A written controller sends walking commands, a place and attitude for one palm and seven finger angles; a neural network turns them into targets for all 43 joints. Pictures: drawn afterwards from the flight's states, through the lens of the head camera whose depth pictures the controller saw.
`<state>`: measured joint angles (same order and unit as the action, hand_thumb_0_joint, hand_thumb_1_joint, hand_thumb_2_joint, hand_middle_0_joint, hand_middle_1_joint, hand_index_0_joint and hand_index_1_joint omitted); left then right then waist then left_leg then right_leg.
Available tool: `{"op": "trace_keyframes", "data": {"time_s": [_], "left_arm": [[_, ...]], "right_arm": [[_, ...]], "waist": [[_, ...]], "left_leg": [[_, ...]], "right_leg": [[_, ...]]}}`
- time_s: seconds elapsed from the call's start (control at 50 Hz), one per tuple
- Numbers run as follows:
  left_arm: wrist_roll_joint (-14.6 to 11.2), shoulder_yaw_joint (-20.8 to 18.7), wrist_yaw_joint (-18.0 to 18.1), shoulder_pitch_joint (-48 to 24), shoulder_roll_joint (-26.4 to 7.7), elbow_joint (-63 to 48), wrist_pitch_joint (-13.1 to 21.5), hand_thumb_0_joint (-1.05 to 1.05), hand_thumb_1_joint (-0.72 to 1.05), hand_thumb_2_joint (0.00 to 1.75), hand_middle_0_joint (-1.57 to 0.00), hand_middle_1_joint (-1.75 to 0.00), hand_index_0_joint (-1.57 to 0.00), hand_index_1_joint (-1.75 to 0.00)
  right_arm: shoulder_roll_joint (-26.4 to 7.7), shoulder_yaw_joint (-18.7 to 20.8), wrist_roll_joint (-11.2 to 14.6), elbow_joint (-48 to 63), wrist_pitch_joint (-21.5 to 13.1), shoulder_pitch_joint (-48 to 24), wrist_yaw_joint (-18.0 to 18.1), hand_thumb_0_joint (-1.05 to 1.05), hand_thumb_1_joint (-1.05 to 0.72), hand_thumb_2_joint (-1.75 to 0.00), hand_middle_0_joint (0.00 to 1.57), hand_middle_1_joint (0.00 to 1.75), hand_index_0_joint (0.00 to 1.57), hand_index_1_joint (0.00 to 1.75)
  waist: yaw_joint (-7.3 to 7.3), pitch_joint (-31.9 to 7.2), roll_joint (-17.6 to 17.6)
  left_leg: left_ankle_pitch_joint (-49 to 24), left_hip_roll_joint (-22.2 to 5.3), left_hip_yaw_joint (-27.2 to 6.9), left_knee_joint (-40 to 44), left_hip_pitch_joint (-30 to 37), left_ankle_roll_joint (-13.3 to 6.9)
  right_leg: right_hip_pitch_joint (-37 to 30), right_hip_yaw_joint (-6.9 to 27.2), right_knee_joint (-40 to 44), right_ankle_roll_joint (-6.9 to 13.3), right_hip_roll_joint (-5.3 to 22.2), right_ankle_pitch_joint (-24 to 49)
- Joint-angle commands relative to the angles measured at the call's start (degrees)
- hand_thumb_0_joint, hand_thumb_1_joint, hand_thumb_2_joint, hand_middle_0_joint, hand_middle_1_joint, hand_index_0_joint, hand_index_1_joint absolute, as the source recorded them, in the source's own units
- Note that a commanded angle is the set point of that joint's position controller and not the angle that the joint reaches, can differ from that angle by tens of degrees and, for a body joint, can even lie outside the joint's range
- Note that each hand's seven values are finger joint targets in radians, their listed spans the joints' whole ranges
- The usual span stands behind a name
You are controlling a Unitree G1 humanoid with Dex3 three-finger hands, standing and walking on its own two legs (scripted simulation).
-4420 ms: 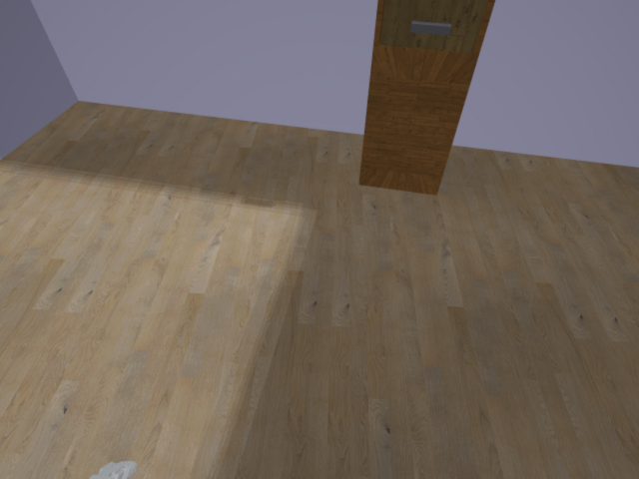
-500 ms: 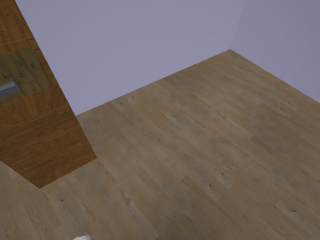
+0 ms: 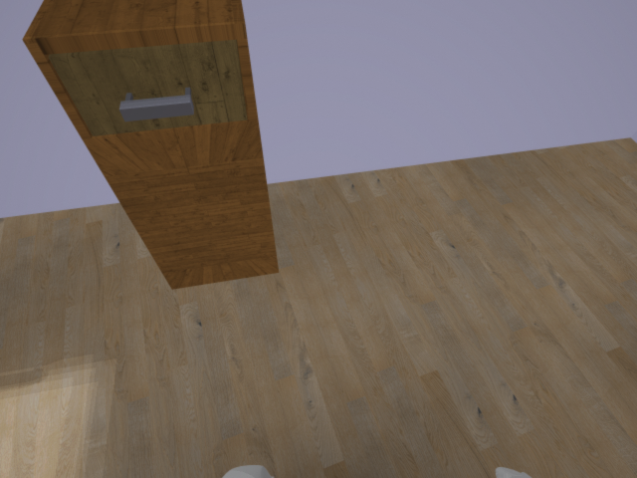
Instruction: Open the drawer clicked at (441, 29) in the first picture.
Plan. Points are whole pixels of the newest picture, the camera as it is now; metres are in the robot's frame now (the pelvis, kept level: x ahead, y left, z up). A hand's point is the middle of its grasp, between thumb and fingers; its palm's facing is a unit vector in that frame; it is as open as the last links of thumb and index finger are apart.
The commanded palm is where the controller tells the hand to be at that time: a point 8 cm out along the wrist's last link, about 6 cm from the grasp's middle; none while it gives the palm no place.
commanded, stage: turn to face it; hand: left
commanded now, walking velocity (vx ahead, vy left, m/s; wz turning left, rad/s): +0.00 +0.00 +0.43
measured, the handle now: (158, 101) +0.75 +0.40 +0.01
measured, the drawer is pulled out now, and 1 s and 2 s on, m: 0.00 0.00 0.00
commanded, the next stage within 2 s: take the last steps up to it in 0.48 s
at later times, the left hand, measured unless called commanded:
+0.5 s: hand out of the picture +0.06 +0.20 -0.15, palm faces +0.18 -0.94 -0.28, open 7.4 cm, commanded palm none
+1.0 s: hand out of the picture -0.12 +0.15 -0.16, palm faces +0.38 -0.91 -0.17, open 7.4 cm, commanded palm none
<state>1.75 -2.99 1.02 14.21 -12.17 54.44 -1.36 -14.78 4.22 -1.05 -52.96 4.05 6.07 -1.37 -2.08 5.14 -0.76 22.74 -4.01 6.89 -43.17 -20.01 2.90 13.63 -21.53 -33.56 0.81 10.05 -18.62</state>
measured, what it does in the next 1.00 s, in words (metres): steps on the spot, turning left: left foot, then right foot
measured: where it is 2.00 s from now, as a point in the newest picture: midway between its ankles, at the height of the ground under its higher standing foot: (294, 431)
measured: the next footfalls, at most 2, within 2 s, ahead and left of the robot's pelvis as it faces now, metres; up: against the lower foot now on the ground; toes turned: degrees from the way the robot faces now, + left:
left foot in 0.04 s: +0.03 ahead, +0.12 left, +0.00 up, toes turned +10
right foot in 0.50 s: +0.06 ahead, -0.11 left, +0.00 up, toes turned +4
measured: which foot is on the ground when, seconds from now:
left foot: up 0.00-0.02, down 0.04-0.50, up 0.52-1.00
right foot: down 0.00-0.04, up 0.06-0.48, down 0.50-1.00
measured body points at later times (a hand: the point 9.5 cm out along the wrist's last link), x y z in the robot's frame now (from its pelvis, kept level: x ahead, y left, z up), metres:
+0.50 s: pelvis +0.00 -0.01 +0.00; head +0.03 -0.03 +0.45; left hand +0.05 +0.25 -0.13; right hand +0.09 -0.24 -0.16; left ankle -0.01 +0.12 -0.73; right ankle +0.02 -0.11 -0.74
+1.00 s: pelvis +0.00 +0.01 +0.01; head +0.00 +0.02 +0.46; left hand -0.14 +0.20 -0.15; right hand +0.13 -0.21 -0.13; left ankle -0.04 +0.12 -0.72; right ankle +0.02 -0.11 -0.73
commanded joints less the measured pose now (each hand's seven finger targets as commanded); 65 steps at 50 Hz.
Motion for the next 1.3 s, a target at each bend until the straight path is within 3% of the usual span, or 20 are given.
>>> {"op": "trace_keyframes", "data": {"time_s": [0.0,0.02,0.04,0.06,0.1,0.16,0.32,0.42,0.44,0.48,0.5,0.6,0.82,0.9,0.96,0.98,1.02,1.04,1.14,1.28], "left_arm": [[-0.7,-3.0,0.2,1.1,-10.6,-3.3,0.7,0.0,0.9,0.9,-0.2,-0.3,-0.2,-0.3],[-1.2,-2.4,-0.3,-0.1,-7.3,-5.6,0.6,0.0,0.9,0.9,-0.2,-0.3,-0.2,-0.3],[-0.6,-1.3,-0.1,-4.0,-6.4,-7.9,0.1,0.0,0.9,0.9,-0.2,-0.3,-0.2,-0.3],[-0.5,-1.2,0.0,-5.7,-7.3,-7.9,-0.3,0.0,0.9,0.9,-0.2,-0.3,-0.2,-0.3],[-0.6,-1.9,0.1,-3.8,-6.9,-5.3,-0.7,0.0,0.9,0.9,-0.2,-0.3,-0.2,-0.3],[-0.8,-1.9,-0.5,-0.5,-7.1,-3.3,-0.6,0.0,0.9,0.9,-0.2,-0.3,-0.2,-0.3],[-1.1,-0.9,0.2,-4.2,-5.0,-4.6,-0.8,0.0,0.9,0.9,-0.2,-0.3,-0.2,-0.3],[-1.5,-0.9,0.6,0.2,-4.4,-3.0,0.4,0.0,0.9,0.9,-0.2,-0.3,-0.2,-0.3],[-1.3,-1.1,0.8,2.4,-5.1,-2.3,0.9,0.0,0.9,0.9,-0.2,-0.3,-0.2,-0.3],[-0.1,-2.5,1.4,4.2,-13.7,-2.3,2.2,0.0,0.9,0.9,-0.2,-0.3,-0.2,-0.3],[-0.5,-1.9,1.3,4.4,-13.8,-3.0,1.9,0.0,0.9,0.9,-0.2,-0.3,-0.2,-0.3],[-0.8,-1.0,1.1,-2.8,-6.9,-3.9,2.4,0.0,0.9,0.9,-0.2,-0.3,-0.2,-0.3],[0.1,-1.0,0.1,9.7,-6.8,4.0,4.3,0.0,0.9,0.9,-0.2,-0.3,-0.2,-0.3],[0.2,-1.2,-0.1,10.0,-7.3,6.2,4.2,0.0,0.9,0.9,-0.2,-0.3,-0.2,-0.3],[-0.6,-1.0,-0.4,7.8,-6.3,7.6,3.6,0.0,0.9,0.9,-0.2,-0.3,-0.2,-0.3],[-0.7,-0.6,-0.5,7.0,-4.4,7.4,3.4,0.0,0.9,0.9,-0.2,-0.3,-0.2,-0.3],[-0.6,0.6,-1.0,3.3,0.2,4.1,3.0,0.0,0.9,0.9,-0.2,-0.3,-0.2,-0.3],[-0.2,0.2,-1.1,0.7,-0.6,2.9,2.9,0.0,0.9,0.9,-0.2,-0.3,-0.2,-0.3],[0.2,-0.1,-2.1,5.3,0.8,7.4,2.5,0.0,0.9,0.9,-0.2,-0.3,-0.2,-0.3],[-0.3,-0.7,-2.0,-0.6,0.6,5.1,1.6,0.0,0.9,0.9,-0.2,-0.3,-0.2,-0.3]], "right_arm": [[-6.0,1.3,-0.1,3.5,-2.6,6.2,0.0,0.0,-0.9,-0.9,0.2,0.3,0.2,0.3],[-12.8,2.9,-0.4,3.4,-3.2,9.8,0.4,0.0,-0.9,-0.9,0.2,0.3,0.2,0.3],[-15.4,3.1,0.2,2.2,-2.8,12.5,1.0,0.0,-0.9,-0.9,0.2,0.3,0.2,0.3],[-14.1,2.5,0.1,1.9,-2.8,11.9,1.4,0.0,-0.9,-0.9,0.2,0.3,0.2,0.3],[-10.7,1.6,-0.1,3.0,-3.1,5.4,2.2,0.0,-0.9,-0.9,0.2,0.3,0.2,0.3],[-8.9,0.7,0.2,4.3,-3.7,2.0,2.2,0.0,-0.9,-0.9,0.2,0.3,0.2,0.3],[-8.1,1.0,-0.3,2.0,-3.2,6.0,2.1,0.0,-0.9,-0.9,0.2,0.3,0.2,0.3],[-7.7,1.1,-0.2,1.7,-2.8,4.1,1.9,0.0,-0.9,-0.9,0.2,0.3,0.2,0.3],[-6.7,1.0,0.2,1.7,-2.9,3.5,1.8,0.0,-0.9,-0.9,0.2,0.3,0.2,0.3],[-0.2,-0.1,0.8,3.4,-2.8,4.2,1.3,0.0,-0.9,-0.9,0.2,0.3,0.2,0.3],[-2.7,0.6,0.6,3.5,-1.9,3.7,1.6,0.0,-0.9,-0.9,0.2,0.3,0.2,0.3],[-1.6,0.9,-0.4,-2.2,-0.8,8.7,0.6,0.0,-0.9,-0.9,0.2,0.3,0.2,0.3],[0.8,-0.1,-0.6,-2.4,-3.0,3.6,-0.3,0.0,-0.9,-0.9,0.2,0.3,0.2,0.3],[1.9,-0.7,-0.1,-3.0,-4.1,4.9,-0.2,0.0,-0.9,-0.9,0.2,0.3,0.2,0.3],[2.0,-0.9,0.0,-5.9,-5.1,12.0,0.5,0.0,-0.9,-0.9,0.2,0.3,0.2,0.3],[0.1,-0.6,0.1,-7.4,-5.5,16.3,1.2,0.0,-0.9,-0.9,0.2,0.3,0.2,0.3],[-7.7,1.0,-0.5,-8.8,-5.6,23.8,2.1,0.0,-0.9,-0.9,0.2,0.3,0.2,0.3],[-7.8,0.8,-0.6,-8.2,-5.5,22.6,2.4,0.0,-0.9,-0.9,0.2,0.3,0.2,0.3],[-0.2,-1.3,0.0,-7.6,-7.7,17.0,3.1,0.0,-0.9,-0.9,0.2,0.3,0.2,0.3],[1.6,-2.1,0.3,-10.7,-8.8,23.1,3.9,0.0,-0.9,-0.9,0.2,0.3,0.2,0.3]], "waist": [[4.12,-11.6,-0.8],[6.33,-12.8,17.2],[7.41,-12.6,18.3],[6.8,-10.7,11.3],[4.21,-8.7,14.4],[2.06,-8.2,8.9],[3.85,-7.0,9.6],[1.42,-7.4,9.1],[0.05,-8.2,6.8],[-0.31,-8.0,-17.3],[-1.03,-9.0,-13.3],[2.72,-2.7,-7.4],[-1.64,-0.7,-7.8],[-0.87,-1.7,-7.6],[3.01,-2.8,-4.6],[5.04,-3.2,2.0],[8.19,0.6,20.1],[7.55,4.3,13.2],[2.65,4.2,5.2],[2.51,3.9,7.2]], "left_leg": [[-15.7,-1.8,-2.0,19.0,15.1,-2.8],[-35.8,-16.3,-22.2,21.8,24.4,-9.7],[-51.0,-22.6,-26.2,22.4,23.6,-15.8],[-48.4,-22.0,-21.9,22.1,21.0,-16.2],[-45.5,-15.3,-17.2,21.5,17.7,-13.5],[-42.4,-10.3,-12.3,22.1,14.9,-11.3],[-38.1,-10.7,-16.0,22.8,14.8,-13.0],[-33.6,-8.6,-17.7,19.0,8.0,-10.7],[-28.1,-6.8,-16.6,15.9,4.8,-8.5],[8.3,5.5,-5.7,-3.0,-10.0,-1.0],[12.4,4.1,-9.8,-12.0,-7.1,-1.5],[-3.0,1.7,-8.6,-24.0,-9.1,-0.3],[-1.3,-1.2,-3.2,-2.9,-8.4,-1.0],[0.8,-0.1,-1.1,5.9,-1.6,-2.2],[-6.4,1.7,2.5,18.2,14.9,-2.3],[-3.4,-0.5,-0.4,20.9,22.2,-2.6],[18.4,-20.0,-28.4,36.9,22.7,-10.4],[19.0,-22.1,-29.3,38.8,18.3,-12.5],[-9.6,-12.0,-11.9,36.0,15.2,-8.9],[-33.3,-12.0,-6.8,32.8,20.0,-9.5]], "right_leg": [[0.1,8.0,-5.6,-0.3,10.0,21.1],[16.3,6.5,-18.7,-5.4,1.4,-6.4],[21.5,12.9,-27.5,-6.2,-1.7,-21.1],[20.9,16.6,-30.8,-5.4,-0.6,-17.5],[21.2,19.1,-33.8,-5.9,-1.4,-10.7],[17.6,19.0,-32.9,-6.2,-3.0,-4.1],[12.3,19.0,-17.6,-6.2,-5.1,-7.0],[-0.6,17.4,0.9,-4.9,-7.6,1.9],[-6.4,18.0,8.8,-4.7,-6.5,8.5],[-14.0,38.0,15.8,3.5,14.9,27.6],[-7.2,36.5,15.8,7.7,17.5,28.3],[-1.8,24.9,19.7,3.9,6.5,6.7],[-7.7,28.4,26.8,6.9,8.8,-10.8],[-5.5,27.3,25.4,7.5,8.4,-9.2],[4.4,21.6,19.6,4.1,3.8,-13.1],[10.7,19.0,13.9,2.3,1.3,-13.9],[25.1,12.0,-12.4,-1.2,-7.2,-13.2],[27.1,16.5,-19.5,-0.4,-4.8,-11.0],[23.6,18.6,-29.0,-1.6,-3.1,4.8],[28.5,18.6,-28.1,-2.4,-3.1,9.0]]}}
